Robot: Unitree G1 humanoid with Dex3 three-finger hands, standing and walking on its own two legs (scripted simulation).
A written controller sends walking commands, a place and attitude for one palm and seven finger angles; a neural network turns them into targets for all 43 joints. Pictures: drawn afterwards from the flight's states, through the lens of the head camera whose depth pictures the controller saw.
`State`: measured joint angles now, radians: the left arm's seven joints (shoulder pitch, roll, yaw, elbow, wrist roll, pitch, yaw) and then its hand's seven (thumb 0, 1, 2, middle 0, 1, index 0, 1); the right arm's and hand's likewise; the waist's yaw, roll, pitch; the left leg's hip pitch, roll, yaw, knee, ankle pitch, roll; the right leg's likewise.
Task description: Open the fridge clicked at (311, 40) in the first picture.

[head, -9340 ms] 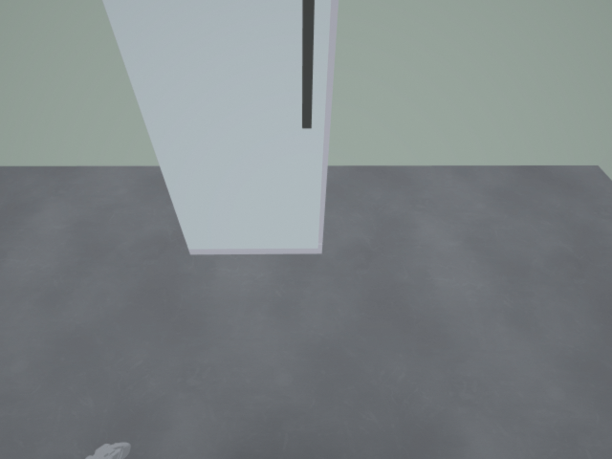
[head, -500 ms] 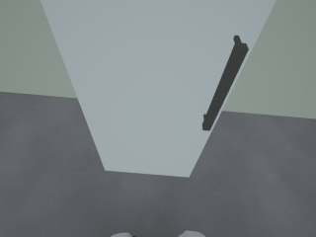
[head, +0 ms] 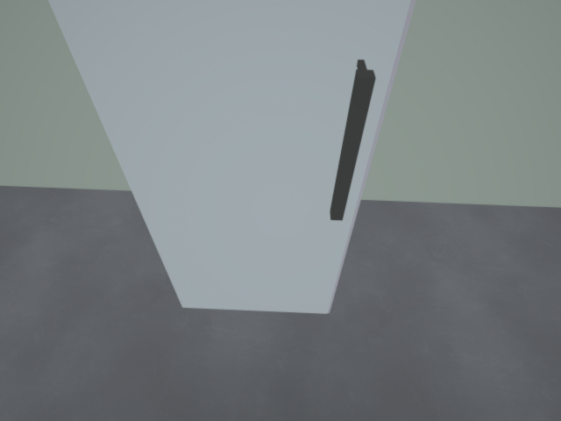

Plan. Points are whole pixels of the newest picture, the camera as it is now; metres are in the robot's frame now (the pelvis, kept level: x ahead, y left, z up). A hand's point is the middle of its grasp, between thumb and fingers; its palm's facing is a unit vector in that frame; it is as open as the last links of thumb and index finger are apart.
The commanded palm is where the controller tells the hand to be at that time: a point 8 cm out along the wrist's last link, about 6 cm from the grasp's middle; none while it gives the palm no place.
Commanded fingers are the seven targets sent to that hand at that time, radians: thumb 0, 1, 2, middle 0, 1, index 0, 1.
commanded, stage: come to a stop and stand still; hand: right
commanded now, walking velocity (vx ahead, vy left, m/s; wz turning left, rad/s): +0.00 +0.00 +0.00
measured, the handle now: (347, 150) +0.56 -0.11 +0.08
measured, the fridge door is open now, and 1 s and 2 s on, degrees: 0 0 0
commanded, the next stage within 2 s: look again from close up in 1.34 s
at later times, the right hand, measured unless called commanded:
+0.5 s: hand out of the picture -0.05 -0.14 -0.18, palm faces +0.05 +0.98 -0.17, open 7.4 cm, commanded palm none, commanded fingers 0.00 -0.90 -0.90 0.20 0.30 0.20 0.30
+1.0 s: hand out of the picture +0.00 -0.20 -0.17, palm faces +0.03 +0.97 -0.23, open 7.4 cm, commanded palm none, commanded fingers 0.00 -0.90 -0.90 0.20 0.30 0.20 0.30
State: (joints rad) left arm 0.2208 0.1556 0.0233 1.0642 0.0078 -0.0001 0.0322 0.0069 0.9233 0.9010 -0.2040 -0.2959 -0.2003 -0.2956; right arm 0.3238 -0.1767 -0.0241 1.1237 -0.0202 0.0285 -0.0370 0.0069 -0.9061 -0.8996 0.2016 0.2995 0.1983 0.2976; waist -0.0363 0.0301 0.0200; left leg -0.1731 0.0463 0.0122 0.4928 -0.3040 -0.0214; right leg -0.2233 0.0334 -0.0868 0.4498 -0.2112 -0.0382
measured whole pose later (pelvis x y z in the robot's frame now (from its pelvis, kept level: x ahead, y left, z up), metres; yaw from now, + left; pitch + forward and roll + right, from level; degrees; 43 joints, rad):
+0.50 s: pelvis -0.03 +0.01 +0.00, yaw +0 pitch -2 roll +0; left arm 0.37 0.10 0.01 1.17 0.02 0.01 0.03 0.01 0.91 0.90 -0.20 -0.30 -0.20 -0.30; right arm 0.31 -0.12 -0.01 1.13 -0.01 0.00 -0.04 0.01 -0.91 -0.90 0.20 0.30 0.20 0.30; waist 0.01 0.00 0.02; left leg -0.19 0.00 0.04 0.45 -0.23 0.02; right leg -0.24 -0.01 -0.06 0.42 -0.15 -0.01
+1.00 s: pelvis -0.02 -0.01 +0.00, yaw +0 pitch -1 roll +0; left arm 0.28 0.18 0.00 1.05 0.02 -0.02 0.01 0.02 0.92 0.90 -0.20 -0.30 -0.20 -0.30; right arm 0.32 -0.17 -0.01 1.05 -0.03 -0.02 -0.04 0.01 -0.90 -0.90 0.20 0.30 0.20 0.30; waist 0.00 -0.01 -0.01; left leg -0.20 0.03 0.01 0.52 -0.29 -0.02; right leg -0.26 0.03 -0.08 0.50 -0.22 -0.06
